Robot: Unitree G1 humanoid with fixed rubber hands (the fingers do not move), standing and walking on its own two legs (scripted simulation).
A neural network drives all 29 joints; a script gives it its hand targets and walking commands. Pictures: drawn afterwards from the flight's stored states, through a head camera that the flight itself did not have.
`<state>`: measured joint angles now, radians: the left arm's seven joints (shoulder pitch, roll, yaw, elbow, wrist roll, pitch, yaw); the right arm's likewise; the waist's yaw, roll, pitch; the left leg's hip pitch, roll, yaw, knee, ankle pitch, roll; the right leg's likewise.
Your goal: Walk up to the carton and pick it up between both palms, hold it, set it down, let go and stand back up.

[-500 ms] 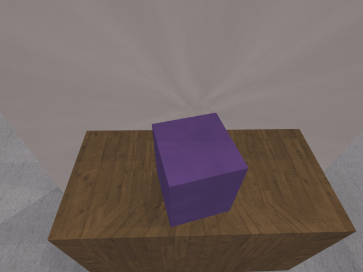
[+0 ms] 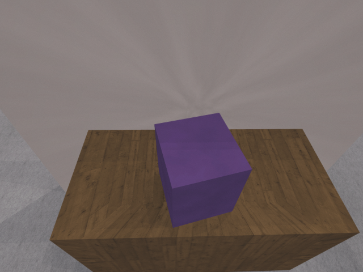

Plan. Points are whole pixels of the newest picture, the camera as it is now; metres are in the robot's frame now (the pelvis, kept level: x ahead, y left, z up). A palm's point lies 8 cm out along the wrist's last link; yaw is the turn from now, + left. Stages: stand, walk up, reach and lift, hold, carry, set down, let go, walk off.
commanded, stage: stand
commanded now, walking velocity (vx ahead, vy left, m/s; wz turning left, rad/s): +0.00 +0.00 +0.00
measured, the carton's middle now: (195, 170) +0.42 -0.02 -0.09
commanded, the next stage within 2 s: none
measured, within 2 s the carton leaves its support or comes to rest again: neither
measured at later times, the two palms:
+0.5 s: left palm out of the picture -0.02 +0.22 -0.15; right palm out of the picture -0.01 -0.23 -0.14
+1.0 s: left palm out of the picture -0.01 +0.21 -0.14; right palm out of the picture +0.00 -0.24 -0.14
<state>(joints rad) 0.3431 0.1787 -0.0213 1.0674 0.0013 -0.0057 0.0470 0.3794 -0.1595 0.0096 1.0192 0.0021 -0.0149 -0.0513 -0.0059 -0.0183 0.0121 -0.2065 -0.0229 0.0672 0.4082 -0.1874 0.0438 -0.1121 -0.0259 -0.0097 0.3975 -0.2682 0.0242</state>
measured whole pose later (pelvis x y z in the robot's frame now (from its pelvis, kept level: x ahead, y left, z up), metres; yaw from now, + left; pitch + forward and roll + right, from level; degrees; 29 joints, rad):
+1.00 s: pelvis +0.01 -0.01 +0.00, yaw +2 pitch +0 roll +0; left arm 0.33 0.17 -0.03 1.08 0.00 -0.01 0.05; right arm 0.35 -0.15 0.02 1.05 0.00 -0.02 -0.06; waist 0.00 -0.01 0.03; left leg -0.21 -0.02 0.03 0.41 -0.20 0.02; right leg -0.09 -0.02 -0.05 0.38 -0.29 0.01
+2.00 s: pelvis +0.01 -0.03 +0.00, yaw +3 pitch +0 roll +0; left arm 0.35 0.16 -0.04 1.07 0.00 -0.01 0.05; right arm 0.34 -0.16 0.04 1.10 0.00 -0.02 -0.06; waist 0.00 0.00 0.02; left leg -0.21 0.00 0.00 0.41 -0.20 0.00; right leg -0.08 0.00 -0.07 0.37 -0.28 -0.02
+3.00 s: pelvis +0.01 -0.03 +0.00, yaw +3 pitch -1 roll +0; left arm 0.35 0.15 -0.02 1.08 -0.01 -0.01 0.05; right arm 0.32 -0.15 0.03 1.10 0.00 -0.02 -0.06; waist 0.00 0.00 0.02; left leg -0.20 -0.01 0.00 0.41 -0.20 0.00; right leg -0.07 0.00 -0.07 0.37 -0.29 -0.01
